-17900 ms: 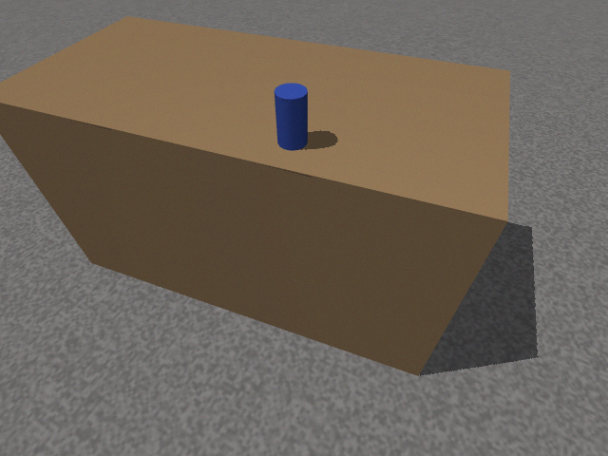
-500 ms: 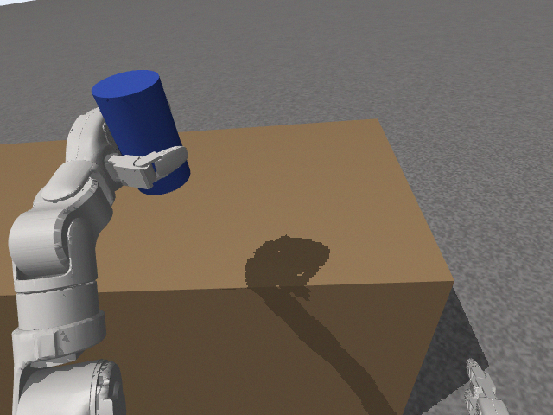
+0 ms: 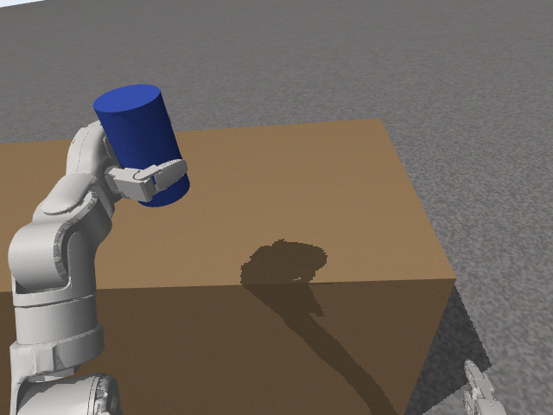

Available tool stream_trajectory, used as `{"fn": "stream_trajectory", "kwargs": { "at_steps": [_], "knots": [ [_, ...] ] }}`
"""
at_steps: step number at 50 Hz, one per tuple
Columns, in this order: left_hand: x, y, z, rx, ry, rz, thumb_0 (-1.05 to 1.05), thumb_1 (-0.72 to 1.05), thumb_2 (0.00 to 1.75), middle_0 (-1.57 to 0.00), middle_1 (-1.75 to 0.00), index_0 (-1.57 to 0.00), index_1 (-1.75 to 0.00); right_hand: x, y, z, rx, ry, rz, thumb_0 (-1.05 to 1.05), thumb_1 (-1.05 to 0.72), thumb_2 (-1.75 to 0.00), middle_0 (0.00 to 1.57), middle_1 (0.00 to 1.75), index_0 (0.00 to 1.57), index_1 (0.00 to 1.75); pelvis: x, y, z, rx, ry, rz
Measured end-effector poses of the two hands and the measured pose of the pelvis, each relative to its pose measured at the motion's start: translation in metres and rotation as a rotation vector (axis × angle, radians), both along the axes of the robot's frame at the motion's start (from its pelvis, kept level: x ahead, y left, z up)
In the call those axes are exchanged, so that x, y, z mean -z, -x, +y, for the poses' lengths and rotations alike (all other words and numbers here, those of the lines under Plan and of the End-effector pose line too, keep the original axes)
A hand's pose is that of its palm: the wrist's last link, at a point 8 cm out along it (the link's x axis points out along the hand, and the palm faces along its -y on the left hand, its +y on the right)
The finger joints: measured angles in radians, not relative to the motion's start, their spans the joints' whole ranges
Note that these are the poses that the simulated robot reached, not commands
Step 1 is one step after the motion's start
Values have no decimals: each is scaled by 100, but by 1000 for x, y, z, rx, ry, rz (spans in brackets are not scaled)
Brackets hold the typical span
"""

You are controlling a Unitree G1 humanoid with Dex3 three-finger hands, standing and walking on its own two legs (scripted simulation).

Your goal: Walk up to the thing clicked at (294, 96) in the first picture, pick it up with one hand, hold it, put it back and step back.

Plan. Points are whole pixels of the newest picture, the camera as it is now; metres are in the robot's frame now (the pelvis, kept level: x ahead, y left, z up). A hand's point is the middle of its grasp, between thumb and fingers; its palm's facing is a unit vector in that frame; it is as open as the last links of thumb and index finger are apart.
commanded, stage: hold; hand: left
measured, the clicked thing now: (147, 148) +0.34 +0.17 +0.29
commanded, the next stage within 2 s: crouch in 0.64 s
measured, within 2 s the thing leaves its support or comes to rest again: neither
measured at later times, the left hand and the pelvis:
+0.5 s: hand (158, 163) +0.35 +0.17 +0.27, palm faces +0.13 -0.99 +0.00, open 9.8 cm; pelvis +0.00 +0.00 +0.00, yaw +0 degrees
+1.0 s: hand (161, 159) +0.36 +0.17 +0.26, palm faces +0.15 -0.99 +0.02, open 9.8 cm; pelvis +0.00 +0.00 +0.00, yaw +0 degrees
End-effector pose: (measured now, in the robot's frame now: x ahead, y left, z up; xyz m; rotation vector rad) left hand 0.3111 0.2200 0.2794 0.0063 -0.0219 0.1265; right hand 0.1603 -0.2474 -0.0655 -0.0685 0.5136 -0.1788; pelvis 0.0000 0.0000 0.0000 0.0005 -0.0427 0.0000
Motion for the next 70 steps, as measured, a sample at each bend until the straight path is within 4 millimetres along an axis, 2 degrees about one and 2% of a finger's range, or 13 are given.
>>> {"fn": "stream_trajectory", "kwargs": {
  "at_steps": [5, 13, 16, 22, 27, 30, 35, 40, 50, 61, 70],
  "knots": [
    [7, 1, -4, -1, 4, -8, -1, -39, 114, -71, -110, -73, -110, -1, 0, 0, 6, 12, -1, -1, 53, -6, 6, 5, 5, 5, 0, 1, 0, 0, 0, -1],
    [-18, -3, -5, 1, -4, -94, -1, -39, 114, -71, -110, -72, -110, -4, 0, -9, 47, 30, -15, -1, 52, -6, 6, 5, 5, 5, 1, -1, 1, 4, 1, -4],
    [-21, -6, -2, 1, -3, -79, -1, -39, 114, -71, -110, -72, -110, -4, 1, -8, 41, 25, -15, -1, 52, -6, 6, 5, 5, 5, 0, -2, 0, 4, 1, -4],
    [2, -9, 0, -5, 9, 13, -1, -40, 114, -71, -110, -73, -110, -2, 0, 0, 7, 4, -8, -1, 52, -6, 5, 5, 5, 5, 0, -1, 0, 5, -1, 0],
    [13, -5, -5, -3, 3, 10, -1, -40, 115, -71, -110, -73, -110, -1, -1, 1, 3, 6, -2, -1, 52, -6, 6, 5, 5, 5, 0, 0, -1, 2, -1, 2],
    [6, -3, -8, -4, -10, -32, -1, -40, 115, -71, -110, -73, -110, -1, -2, -2, 20, 14, -3, -1, 52, -6, 6, 5, 5, 5, 1, 0, -1, 2, 0, 4],
    [-19, -2, -8, -2, -18, -117, -1, -40, 115, -71, -110, -73, -110, 0, -3, -7, 38, 25, -6, -1, 51, -6, 6, 5, 5, 5, 1, -2, -1, 2, 0, 0],
    [-27, -8, -4, 0, -12, -78, -1, -40, 115, -71, -110, -73, -110, 0, -4, -5, 25, 15, -8, -1, 51, -6, 5, 5, 5, 5, 0, -4, -1, 2, -1, -1],
    [15, -22, -1, -26, 33, 65, -1, -41, 116, -72, -109, -74, -109, 2, -1, -3, 11, 8, 10, -1, 55, -5, 6, 5, 5, 5, 0, 0, -2, -1, -5, 8],
    [56, -60, 8, -48, 31, 82, -1, -41, 116, -72, -108, -74, -109, 4, 20, -18, 68, 94, 65, -1, 55, -5, 6, 5, 5, 5, 2, 4, -4, 5, -2, 41],
    [82, -81, 15, -51, 25, 81, -1, -41, 116, -72, -109, -74, -109, 5, 20, -13, 77, 99, 75, -1, 54, -5, 6, 5, 5, 5, 2, 0, 0, 17, 1, 70]
  ]
}}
